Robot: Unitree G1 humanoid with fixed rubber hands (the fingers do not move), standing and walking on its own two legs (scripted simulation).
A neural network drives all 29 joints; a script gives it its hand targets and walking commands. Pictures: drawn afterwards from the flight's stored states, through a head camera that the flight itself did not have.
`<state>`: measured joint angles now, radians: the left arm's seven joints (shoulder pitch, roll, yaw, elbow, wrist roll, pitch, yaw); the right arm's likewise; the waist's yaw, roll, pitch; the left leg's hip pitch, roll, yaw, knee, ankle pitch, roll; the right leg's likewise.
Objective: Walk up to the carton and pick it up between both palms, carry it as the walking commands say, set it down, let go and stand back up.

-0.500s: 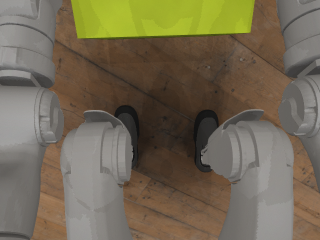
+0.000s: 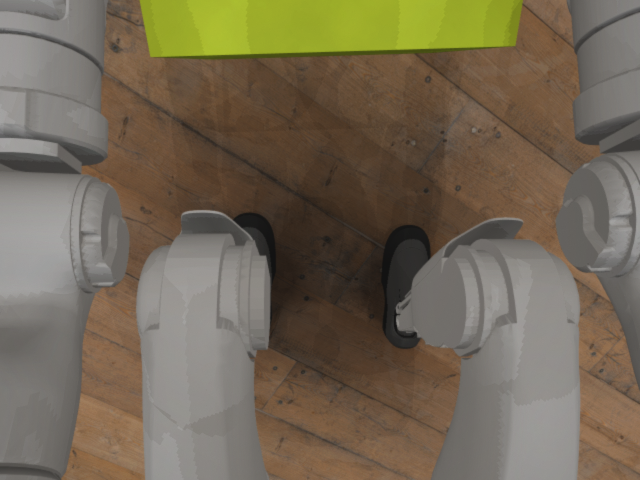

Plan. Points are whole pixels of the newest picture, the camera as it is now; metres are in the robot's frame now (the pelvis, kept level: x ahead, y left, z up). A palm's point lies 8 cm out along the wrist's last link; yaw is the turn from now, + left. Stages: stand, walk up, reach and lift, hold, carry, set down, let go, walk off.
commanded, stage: reach and lift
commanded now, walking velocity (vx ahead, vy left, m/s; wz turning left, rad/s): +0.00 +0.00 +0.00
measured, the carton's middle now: out of the picture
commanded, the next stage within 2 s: none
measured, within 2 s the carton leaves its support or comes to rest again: neither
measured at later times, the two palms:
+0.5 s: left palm out of the picture +0.55 +0.24 -0.09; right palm out of the picture +0.59 -0.12 -0.07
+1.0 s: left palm out of the picture +0.52 +0.24 -0.02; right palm out of the picture +0.57 -0.11 -0.01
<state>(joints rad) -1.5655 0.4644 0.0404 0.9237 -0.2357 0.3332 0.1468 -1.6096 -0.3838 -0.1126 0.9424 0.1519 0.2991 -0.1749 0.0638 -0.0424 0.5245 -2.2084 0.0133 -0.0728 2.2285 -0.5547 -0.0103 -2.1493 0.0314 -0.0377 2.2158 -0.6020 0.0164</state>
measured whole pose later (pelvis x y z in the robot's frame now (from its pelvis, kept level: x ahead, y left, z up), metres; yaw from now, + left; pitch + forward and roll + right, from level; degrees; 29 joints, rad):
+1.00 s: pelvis -0.03 +0.00 +0.07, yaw +3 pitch +25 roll -3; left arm -1.52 0.32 0.21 0.71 -0.06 0.53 0.17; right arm -1.47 -0.34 -0.32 0.73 0.15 0.44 -0.19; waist 0.06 -0.04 0.52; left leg -1.96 -0.03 -0.07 1.98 -0.46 -0.02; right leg -1.89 0.02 -0.03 1.99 -0.53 0.02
